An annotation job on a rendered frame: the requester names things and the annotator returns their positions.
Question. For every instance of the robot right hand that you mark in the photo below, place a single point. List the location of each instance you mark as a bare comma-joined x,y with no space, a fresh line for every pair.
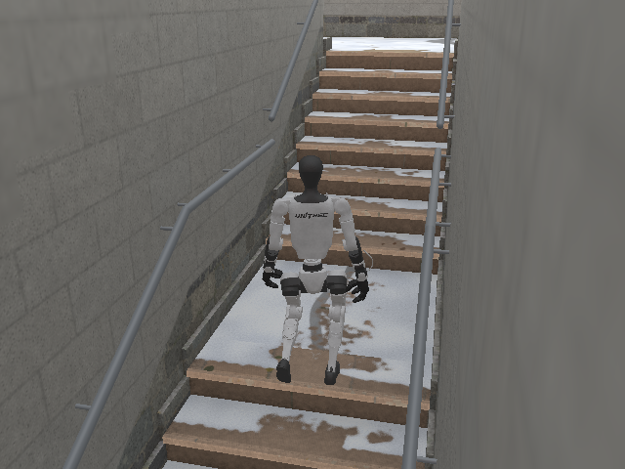
362,286

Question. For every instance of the left robot upper arm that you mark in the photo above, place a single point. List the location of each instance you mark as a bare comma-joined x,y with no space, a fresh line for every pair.
279,209

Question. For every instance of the right robot shin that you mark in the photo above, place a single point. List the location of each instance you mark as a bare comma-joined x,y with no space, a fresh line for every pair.
335,338

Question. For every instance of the right robot upper arm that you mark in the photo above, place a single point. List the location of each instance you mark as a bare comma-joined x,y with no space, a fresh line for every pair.
342,207

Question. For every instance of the right robot forearm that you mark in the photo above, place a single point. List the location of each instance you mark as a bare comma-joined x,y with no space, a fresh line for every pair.
358,262

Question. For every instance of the humanoid robot torso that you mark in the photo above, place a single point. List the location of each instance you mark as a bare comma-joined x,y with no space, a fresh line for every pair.
311,227

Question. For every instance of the left robot forearm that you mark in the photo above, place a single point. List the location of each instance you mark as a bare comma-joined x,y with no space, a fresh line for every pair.
270,258

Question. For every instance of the robot left hand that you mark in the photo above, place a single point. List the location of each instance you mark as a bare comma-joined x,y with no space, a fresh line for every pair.
266,277

